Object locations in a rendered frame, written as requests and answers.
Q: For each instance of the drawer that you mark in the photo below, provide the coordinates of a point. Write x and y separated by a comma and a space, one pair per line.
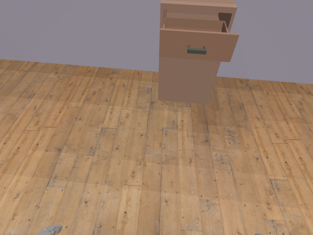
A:
178, 33

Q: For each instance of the left robot hand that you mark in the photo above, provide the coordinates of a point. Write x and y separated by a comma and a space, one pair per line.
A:
51, 230

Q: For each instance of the handle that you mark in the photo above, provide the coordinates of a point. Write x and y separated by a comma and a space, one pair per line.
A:
196, 50

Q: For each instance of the cabinet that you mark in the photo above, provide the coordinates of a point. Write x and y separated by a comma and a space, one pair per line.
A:
188, 80

